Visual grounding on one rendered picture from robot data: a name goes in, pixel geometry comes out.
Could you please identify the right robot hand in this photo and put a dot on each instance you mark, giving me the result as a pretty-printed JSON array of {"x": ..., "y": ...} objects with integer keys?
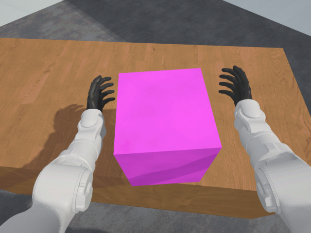
[{"x": 240, "y": 87}]

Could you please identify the pedestal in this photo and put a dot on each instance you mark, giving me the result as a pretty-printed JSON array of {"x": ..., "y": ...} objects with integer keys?
[{"x": 44, "y": 87}]

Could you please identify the robot right forearm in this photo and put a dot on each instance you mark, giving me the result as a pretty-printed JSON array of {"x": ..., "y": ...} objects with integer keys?
[{"x": 259, "y": 141}]

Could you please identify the carton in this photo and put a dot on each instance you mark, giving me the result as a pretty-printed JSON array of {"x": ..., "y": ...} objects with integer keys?
[{"x": 165, "y": 130}]

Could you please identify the robot left forearm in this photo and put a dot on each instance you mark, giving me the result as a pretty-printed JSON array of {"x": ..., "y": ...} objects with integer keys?
[{"x": 87, "y": 144}]

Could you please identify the left robot hand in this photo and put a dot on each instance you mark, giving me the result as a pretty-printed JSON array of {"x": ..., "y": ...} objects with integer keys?
[{"x": 95, "y": 94}]

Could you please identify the robot right upper arm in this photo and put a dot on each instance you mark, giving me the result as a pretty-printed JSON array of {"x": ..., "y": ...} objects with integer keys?
[{"x": 285, "y": 188}]

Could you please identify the robot left upper arm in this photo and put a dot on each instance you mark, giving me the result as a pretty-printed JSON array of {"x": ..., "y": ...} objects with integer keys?
[{"x": 61, "y": 192}]

